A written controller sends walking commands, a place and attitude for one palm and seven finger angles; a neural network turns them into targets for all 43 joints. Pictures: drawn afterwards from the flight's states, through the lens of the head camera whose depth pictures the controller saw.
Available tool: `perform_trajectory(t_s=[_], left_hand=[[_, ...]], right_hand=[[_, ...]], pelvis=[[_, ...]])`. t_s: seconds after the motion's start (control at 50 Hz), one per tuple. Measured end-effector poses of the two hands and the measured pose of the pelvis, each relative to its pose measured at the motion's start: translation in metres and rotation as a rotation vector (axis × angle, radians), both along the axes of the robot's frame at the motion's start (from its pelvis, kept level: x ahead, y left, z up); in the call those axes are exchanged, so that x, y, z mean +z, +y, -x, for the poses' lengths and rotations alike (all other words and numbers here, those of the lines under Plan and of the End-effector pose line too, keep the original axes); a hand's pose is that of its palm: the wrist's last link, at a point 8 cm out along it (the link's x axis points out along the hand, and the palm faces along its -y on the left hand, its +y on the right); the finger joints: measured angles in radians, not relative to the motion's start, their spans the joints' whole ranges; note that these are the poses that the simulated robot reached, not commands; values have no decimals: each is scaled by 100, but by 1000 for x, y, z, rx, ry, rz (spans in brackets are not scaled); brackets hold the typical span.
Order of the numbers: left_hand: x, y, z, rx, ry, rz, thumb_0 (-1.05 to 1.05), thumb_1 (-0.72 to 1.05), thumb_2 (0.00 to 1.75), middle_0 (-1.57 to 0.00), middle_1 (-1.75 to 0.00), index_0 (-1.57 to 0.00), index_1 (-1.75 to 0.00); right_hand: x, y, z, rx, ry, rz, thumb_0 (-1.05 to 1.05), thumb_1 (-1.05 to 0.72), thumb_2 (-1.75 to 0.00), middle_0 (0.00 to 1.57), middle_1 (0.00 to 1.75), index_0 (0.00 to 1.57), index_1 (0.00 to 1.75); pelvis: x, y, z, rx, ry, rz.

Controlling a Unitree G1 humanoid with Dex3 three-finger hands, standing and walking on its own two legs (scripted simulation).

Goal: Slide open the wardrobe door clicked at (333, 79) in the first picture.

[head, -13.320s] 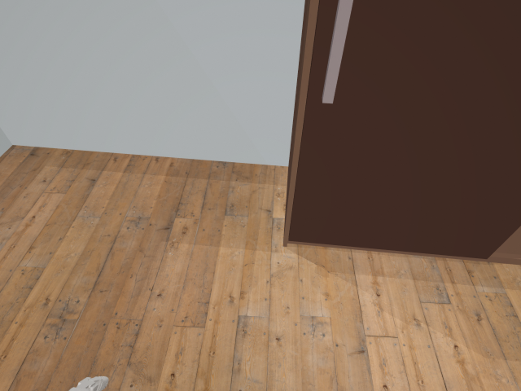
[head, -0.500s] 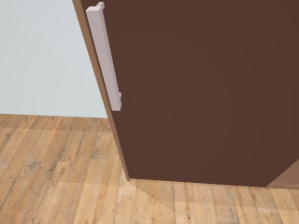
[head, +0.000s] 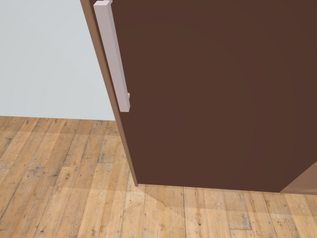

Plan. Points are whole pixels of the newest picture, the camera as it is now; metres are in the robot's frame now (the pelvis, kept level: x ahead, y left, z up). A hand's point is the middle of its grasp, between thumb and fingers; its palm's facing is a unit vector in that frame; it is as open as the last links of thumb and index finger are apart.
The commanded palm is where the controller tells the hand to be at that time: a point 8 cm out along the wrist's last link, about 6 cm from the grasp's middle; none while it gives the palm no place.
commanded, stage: look again from close up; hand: left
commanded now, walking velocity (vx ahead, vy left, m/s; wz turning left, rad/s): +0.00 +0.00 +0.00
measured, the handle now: (118, 62) +0.51 +0.14 +0.19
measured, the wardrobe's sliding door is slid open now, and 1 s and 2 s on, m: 0.00 0.00 0.00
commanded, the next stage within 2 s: raise the hand with hooked fingers in 0.16 s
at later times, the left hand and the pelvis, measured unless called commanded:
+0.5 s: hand (95, 199) +0.21 +0.17 +0.01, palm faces +0.18 -0.98 -0.08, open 7.6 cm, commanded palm +0.11 +0.22 -0.03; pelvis +0.00 +0.00 -0.01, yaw +2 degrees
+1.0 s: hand (78, 201) +0.19 +0.19 +0.05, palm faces -0.11 -0.99 -0.11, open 10.5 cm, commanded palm +0.14 +0.26 +0.06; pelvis -0.03 +0.00 -0.04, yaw +3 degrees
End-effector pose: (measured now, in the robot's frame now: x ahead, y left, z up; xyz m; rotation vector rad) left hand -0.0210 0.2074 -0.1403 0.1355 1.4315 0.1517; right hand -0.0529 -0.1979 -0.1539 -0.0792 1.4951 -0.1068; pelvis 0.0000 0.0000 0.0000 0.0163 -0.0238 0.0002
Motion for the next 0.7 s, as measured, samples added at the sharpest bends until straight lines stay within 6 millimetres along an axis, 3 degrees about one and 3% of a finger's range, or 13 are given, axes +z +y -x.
perform_trajectory(t_s=[0.2,0.3,0.34,0.4,0.48,0.54,0.6,0.7], left_hand=[[-5,-15,2,9,25,33,1,91,90,-20,-30,-20,-30],[-2,-9,-7,51,-8,7,3,93,90,-20,-30,-21,-30],[21,15,-35,89,-193,-76,7,96,90,-21,-31,-21,-31],[75,35,-96,80,-560,-164,8,95,89,-21,-32,-21,-32],[150,18,-181,3,-1080,-85,5,88,86,-20,-36,-20,-36],[183,-8,-216,-65,-1397,91,4,80,84,-20,-39,-20,-39],[181,-21,-213,-165,-1541,217,2,73,81,-21,-43,-21,-44],[134,1,-163,-178,-1317,188,1,60,76,-23,-51,-23,-51]], right_hand=[[2,-7,-18,2,-21,21,1,-91,-90,20,30,20,30],[2,-10,-38,1,-84,31,1,-91,-90,20,30,20,30],[7,-20,-58,28,-217,83,2,-92,-90,20,30,20,30],[18,-41,-97,60,-441,118,3,-94,-90,20,30,20,30],[48,-63,-162,114,-752,175,3,-93,-90,20,30,20,30],[83,-71,-205,147,-953,208,3,-92,-90,20,30,20,30],[112,-75,-236,192,-1088,229,2,-91,-90,20,30,20,30],[129,-68,-267,245,-1151,223,1,-91,-90,20,30,20,30]], pelvis=[[0,-4,-7,0,3,4],[-1,-5,-8,-4,3,14],[-2,-5,-7,-2,-2,12],[-4,-3,-5,18,6,7],[-9,-2,2,38,25,10],[-17,-6,7,26,62,7],[-28,-10,11,8,86,5],[-41,-12,13,0,98,6]])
